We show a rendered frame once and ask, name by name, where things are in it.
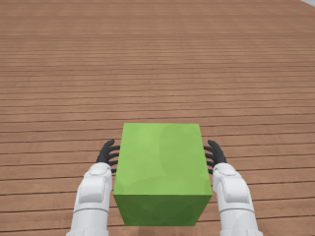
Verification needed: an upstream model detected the robot right hand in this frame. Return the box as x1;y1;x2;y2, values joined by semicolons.
203;140;227;175

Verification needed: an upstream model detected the robot right forearm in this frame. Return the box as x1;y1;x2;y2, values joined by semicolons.
213;162;263;236

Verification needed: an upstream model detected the robot left forearm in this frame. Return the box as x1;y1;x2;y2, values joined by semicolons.
66;162;112;236

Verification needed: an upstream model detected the robot left hand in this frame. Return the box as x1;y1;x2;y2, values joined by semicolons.
95;140;121;173

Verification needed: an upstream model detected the carton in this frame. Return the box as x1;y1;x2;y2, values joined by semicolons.
112;123;213;227

